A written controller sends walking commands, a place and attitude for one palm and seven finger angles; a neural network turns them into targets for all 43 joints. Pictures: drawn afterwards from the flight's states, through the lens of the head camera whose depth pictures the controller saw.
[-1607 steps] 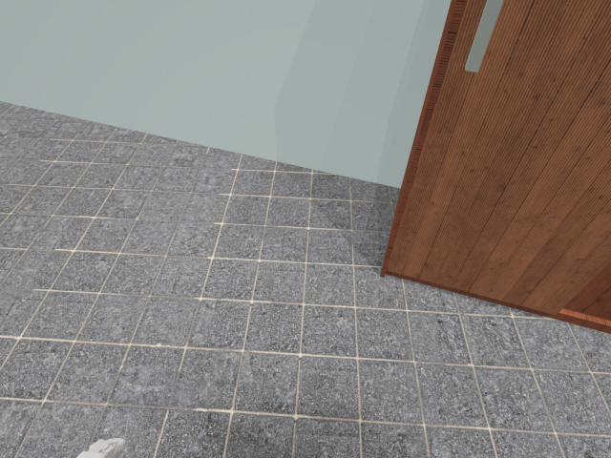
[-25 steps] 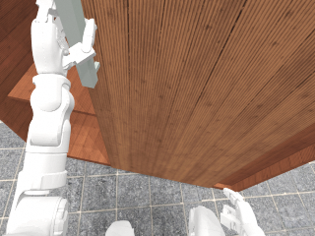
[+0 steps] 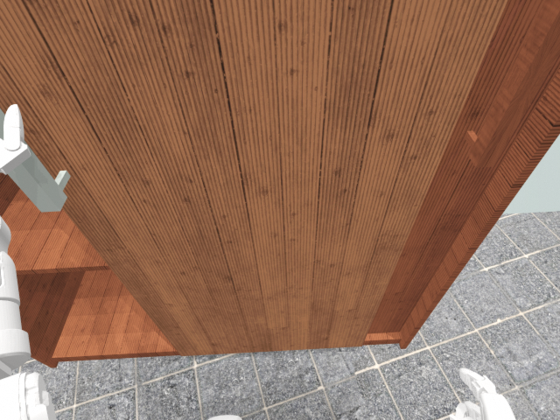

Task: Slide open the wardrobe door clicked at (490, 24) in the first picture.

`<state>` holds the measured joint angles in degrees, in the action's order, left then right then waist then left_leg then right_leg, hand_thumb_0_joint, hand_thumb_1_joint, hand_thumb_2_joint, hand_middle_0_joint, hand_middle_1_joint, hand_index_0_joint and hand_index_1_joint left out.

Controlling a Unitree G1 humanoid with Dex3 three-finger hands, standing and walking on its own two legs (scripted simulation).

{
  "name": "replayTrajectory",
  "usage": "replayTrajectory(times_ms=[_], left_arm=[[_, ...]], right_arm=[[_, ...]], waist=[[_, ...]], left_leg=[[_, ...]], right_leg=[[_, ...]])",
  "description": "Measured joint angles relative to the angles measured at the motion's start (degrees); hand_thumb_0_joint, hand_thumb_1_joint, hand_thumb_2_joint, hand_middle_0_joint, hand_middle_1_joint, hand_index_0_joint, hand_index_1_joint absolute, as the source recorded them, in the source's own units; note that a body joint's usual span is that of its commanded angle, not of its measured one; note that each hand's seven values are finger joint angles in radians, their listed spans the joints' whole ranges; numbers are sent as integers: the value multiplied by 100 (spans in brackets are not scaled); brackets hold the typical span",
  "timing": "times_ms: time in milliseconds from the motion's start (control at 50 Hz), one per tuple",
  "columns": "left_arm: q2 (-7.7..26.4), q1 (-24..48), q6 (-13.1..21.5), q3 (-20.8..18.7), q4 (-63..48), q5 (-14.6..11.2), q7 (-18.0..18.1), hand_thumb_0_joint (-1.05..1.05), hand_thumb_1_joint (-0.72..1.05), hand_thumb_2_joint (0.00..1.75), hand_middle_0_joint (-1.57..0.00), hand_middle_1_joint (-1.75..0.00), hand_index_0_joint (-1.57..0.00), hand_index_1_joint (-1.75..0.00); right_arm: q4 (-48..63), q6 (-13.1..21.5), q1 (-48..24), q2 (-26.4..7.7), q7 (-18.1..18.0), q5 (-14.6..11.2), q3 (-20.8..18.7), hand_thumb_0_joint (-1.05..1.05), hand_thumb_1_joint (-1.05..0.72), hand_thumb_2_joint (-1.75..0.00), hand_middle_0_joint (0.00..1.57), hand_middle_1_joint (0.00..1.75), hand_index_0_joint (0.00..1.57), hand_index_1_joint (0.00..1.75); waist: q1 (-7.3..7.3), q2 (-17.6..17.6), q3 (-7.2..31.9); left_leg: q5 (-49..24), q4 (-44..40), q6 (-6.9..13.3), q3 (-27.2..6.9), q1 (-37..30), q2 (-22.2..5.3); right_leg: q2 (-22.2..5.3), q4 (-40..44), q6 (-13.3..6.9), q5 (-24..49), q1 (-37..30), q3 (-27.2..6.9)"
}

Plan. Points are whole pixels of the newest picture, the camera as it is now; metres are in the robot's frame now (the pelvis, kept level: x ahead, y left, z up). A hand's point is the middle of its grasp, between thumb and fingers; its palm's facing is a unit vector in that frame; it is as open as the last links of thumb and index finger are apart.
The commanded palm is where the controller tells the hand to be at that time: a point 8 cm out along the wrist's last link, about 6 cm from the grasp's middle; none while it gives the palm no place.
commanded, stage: stop walking and hold the door there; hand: left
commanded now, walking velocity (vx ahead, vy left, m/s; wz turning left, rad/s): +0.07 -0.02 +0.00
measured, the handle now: (1, 116) +0.40 +0.34 +0.26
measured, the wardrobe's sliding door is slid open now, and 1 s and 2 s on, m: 0.45 0.45 0.45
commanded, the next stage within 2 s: none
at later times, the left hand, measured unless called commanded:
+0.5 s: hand (12, 142) +0.36 +0.32 +0.24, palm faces +0.50 -0.85 -0.20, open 6.7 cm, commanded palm +0.32 +0.35 +0.20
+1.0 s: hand (16, 144) +0.36 +0.32 +0.24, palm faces +0.46 -0.86 -0.22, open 6.3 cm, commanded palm +0.32 +0.36 +0.20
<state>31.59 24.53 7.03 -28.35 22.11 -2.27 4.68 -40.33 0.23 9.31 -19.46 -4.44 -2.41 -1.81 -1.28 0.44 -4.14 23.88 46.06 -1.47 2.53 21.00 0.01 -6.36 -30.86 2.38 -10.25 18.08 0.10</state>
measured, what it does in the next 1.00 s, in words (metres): steps on the spot: left foot, then right foot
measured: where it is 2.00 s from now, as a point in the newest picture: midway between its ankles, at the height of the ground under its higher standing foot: outside the picture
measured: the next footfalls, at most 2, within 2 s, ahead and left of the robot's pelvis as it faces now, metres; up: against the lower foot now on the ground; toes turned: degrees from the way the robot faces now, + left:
left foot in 0.06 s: +0.07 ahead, +0.13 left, +0.00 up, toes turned +0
right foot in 0.30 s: +0.00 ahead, -0.09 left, +0.00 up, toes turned -7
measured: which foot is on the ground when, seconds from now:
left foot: up 0.00-0.04, down 0.06-0.98, up 1.00-1.00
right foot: down 0.00-0.08, up 0.10-0.28, down 0.30-1.00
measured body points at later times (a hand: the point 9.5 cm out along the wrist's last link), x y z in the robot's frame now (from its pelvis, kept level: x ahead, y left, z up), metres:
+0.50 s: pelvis -0.04 +0.02 +0.00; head -0.03 +0.01 +0.45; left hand +0.33 +0.36 +0.25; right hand +0.06 -0.24 -0.12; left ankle +0.03 +0.13 -0.74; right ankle -0.04 -0.09 -0.73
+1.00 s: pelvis -0.04 +0.04 +0.00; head -0.04 +0.02 +0.45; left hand +0.33 +0.36 +0.25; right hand +0.07 -0.23 -0.11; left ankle +0.02 +0.13 -0.73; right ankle -0.04 -0.09 -0.73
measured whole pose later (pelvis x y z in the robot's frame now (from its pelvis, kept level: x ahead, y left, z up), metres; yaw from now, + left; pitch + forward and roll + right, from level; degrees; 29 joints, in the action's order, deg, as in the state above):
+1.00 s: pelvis -0.04 +0.04 +0.00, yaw -4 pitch +0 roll -2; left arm 31.0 29.8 9.2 -21.5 29.4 -2.9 5.4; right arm -39.7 -0.7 14.1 -15.9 -5.1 -3.1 0.3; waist 0.0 3.4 0.7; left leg 13.6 32.7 0.9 3.6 20.2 -2.1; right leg -0.4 -29.0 0.5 -15.0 13.9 3.2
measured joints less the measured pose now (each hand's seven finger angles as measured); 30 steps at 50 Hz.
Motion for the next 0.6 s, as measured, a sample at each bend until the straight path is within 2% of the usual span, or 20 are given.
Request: replayTrajectory(times_ms=[60,80,120,160,200,280,300,340,400,460,500,600], left_arm=[[-80,85,41,129,-72,8,11,-24,56,80,-46,-141,-26,-131],[-72,133,42,190,-93,1,27,-24,57,80,-46,-141,-26,-130],[-104,159,52,298,-79,-13,109,-23,59,80,-46,-141,-23,-129],[-159,121,55,349,-35,-9,178,-22,61,80,-46,-141,-21,-128],[-168,110,9,401,-3,-11,219,-21,62,80,-46,-141,-20,-129],[-40,195,-86,405,69,-46,248,-21,63,79,-46,-141,-18,-130],[11,207,-80,348,98,-51,256,-21,63,79,-46,-141,-18,-130],[28,228,-54,225,184,-42,273,-22,63,79,-46,-141,-17,-130],[94,312,-34,189,377,-44,190,-23,62,78,-46,-141,-19,-132],[113,416,-5,264,518,-48,89,-23,61,78,-46,-141,-22,-134],[92,465,-5,351,552,-73,78,-23,61,78,-46,-141,-24,-134],[35,478,29,493,620,-102,113,-22,61,79,-46,-141,-24,-135]], right_arm=[[5,34,278,-82,-13,18,-60,1,-91,-90,20,30,20,30],[-23,34,306,-44,-30,13,-97,1,-91,-90,20,30,20,30],[-5,5,411,68,-40,-38,-103,1,-91,-90,19,30,20,30],[31,22,565,223,-37,-45,-41,1,-91,-90,19,30,20,30],[44,58,706,398,-36,-44,56,1,-91,-90,19,30,20,30],[22,112,804,686,4,-21,313,1,-91,-90,20,30,20,30],[6,112,751,719,16,-7,364,1,-91,-90,20,30,20,30],[-27,96,621,712,29,24,396,1,-90,-90,20,30,20,30],[-40,75,545,638,27,-11,381,1,-90,-90,20,30,21,30],[-96,61,511,520,-10,-33,342,1,-90,-90,20,30,21,30],[-131,54,503,452,-44,-30,308,1,-90,-90,20,30,21,30],[-40,13,494,349,-100,-37,245,1,-91,-90,20,30,20,30]], waist=[[-89,43,210],[-106,-18,203],[-35,-78,206],[-19,-42,323],[-41,1,425],[76,-63,530],[101,-42,512],[62,159,384],[-2,300,296],[45,291,280],[76,227,292],[117,140,451]], left_leg=[[-693,-1386,43,25,-615,-159],[-933,-1433,77,58,-623,-151],[-957,-1334,148,173,-622,-197],[-950,-1403,176,219,-617,-294],[-1018,-1506,173,187,-580,-364],[-1077,-1492,114,299,-389,-407],[-1056,-1414,96,344,-306,-439],[-1056,-1333,72,315,-221,-550],[-950,-1231,70,180,-122,-494],[-965,-1259,121,78,-150,-354],[-1267,-1408,169,123,-248,-301],[-1210,-1536,237,215,-282,-278]], right_leg=[[142,-99,59,0,115,57],[135,-187,47,-42,152,31],[228,-441,-63,-605,209,-53],[396,-900,-102,-985,264,20],[537,-1061,-103,-1014,148,142],[618,-167,-117,-847,-467,334],[650,51,-251,-709,-538,330],[761,120,-392,-596,-513,358],[758,76,-386,-587,-459,408],[713,31,-336,-588,-443,358],[664,-3,-292,-598,-460,309],[642,130,-224,-499,-456,223]])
